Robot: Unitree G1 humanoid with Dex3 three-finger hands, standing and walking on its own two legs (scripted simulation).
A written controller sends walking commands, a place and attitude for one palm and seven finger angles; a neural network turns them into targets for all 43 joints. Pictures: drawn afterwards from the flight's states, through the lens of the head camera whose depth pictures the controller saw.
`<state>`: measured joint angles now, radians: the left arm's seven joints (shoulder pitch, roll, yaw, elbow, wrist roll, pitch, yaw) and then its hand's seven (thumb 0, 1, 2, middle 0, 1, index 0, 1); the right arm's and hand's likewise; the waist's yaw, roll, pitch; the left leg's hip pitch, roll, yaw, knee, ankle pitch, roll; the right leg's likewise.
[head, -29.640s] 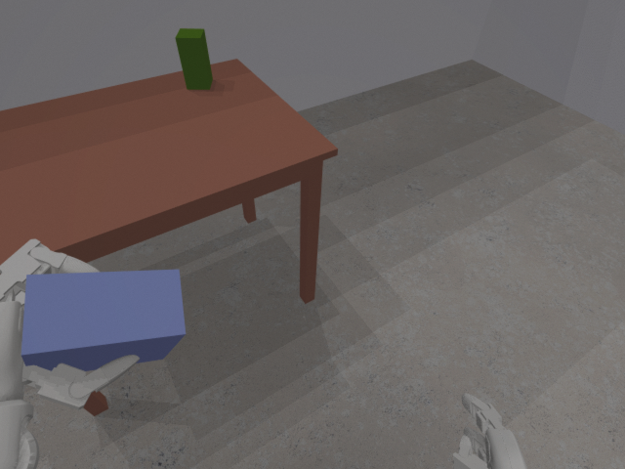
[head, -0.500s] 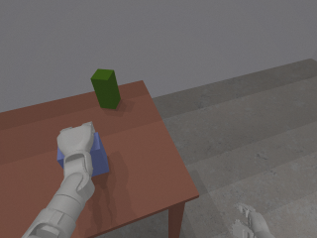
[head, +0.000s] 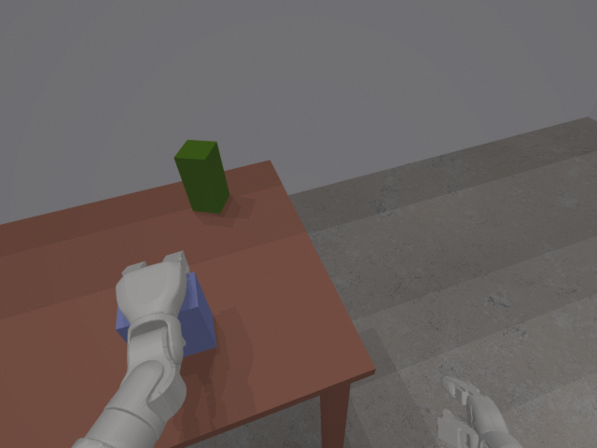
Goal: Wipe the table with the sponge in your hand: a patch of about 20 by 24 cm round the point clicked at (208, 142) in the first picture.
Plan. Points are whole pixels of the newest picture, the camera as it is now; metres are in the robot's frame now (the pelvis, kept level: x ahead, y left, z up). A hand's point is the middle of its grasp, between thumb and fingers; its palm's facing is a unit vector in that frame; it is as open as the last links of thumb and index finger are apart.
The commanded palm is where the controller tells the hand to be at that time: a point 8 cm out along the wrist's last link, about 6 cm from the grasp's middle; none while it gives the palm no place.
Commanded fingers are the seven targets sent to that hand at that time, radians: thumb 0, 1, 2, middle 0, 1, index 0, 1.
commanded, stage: wipe back along the middle lane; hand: left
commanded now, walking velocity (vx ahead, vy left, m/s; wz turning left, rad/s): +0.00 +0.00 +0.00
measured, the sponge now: (174, 327) +0.29 +0.24 -0.02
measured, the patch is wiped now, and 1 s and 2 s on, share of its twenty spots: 0.40 0.40 0.40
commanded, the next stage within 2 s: slide across to the third lane in 1.26 s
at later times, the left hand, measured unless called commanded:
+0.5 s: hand (176, 334) +0.26 +0.21 +0.03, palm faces +0.02 -0.08 -1.00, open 10.5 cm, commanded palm +0.21 +0.19 +0.06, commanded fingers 0.00 0.10 1.30 -1.20 -1.60 -1.20 -1.60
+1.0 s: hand (177, 333) +0.26 +0.20 +0.03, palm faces +0.00 -0.07 -1.00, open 10.5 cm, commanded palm +0.21 +0.19 +0.06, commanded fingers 0.00 0.10 1.30 -1.20 -1.60 -1.20 -1.60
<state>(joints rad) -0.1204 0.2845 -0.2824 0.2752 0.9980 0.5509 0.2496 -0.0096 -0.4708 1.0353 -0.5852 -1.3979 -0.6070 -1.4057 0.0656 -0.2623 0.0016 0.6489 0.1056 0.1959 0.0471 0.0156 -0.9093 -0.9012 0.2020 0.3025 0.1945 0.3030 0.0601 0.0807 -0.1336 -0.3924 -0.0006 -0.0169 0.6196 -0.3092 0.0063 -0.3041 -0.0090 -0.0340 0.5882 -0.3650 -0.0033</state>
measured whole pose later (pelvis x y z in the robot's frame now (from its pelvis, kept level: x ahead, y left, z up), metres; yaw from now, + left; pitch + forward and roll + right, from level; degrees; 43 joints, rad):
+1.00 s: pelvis -0.02 -0.02 +0.00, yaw -1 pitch +3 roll +0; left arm -0.04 0.26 -0.28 0.21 1.00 0.54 0.23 0.00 -0.50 1.04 -0.61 -1.37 -0.66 -1.34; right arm 0.06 -0.27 0.00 0.67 0.10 0.16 0.03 0.02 -0.91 -0.90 0.20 0.30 0.19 0.30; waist 0.07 0.09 -0.12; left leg -0.37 0.02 -0.01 0.61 -0.29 -0.02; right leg -0.31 0.01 -0.03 0.62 -0.36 -0.03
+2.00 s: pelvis -0.03 -0.01 +0.00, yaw +1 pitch +2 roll +0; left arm -0.16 0.21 -0.44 0.28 1.01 0.59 0.22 -0.01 -0.50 1.04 -0.62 -1.36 -0.67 -1.33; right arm -0.01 -0.24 -0.01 0.68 0.11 0.17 0.06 0.02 -0.91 -0.90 0.20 0.30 0.19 0.30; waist 0.12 0.09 -0.11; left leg -0.38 -0.01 -0.04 0.63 -0.28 -0.01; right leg -0.30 -0.01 -0.05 0.64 -0.36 -0.02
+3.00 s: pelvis -0.06 -0.06 -0.01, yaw +0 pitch +5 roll +1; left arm -0.55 0.18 -0.27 0.83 0.97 0.46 0.25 0.00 -0.58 1.06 -0.73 -1.26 -0.78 -1.23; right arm 0.10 -0.25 0.00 0.74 0.09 0.15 -0.03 0.01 -0.91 -0.90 0.20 0.30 0.20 0.30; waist 0.04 0.08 -0.14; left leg -0.51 0.03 -0.05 0.64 -0.24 -0.01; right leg -0.47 0.04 -0.05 0.71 -0.34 -0.08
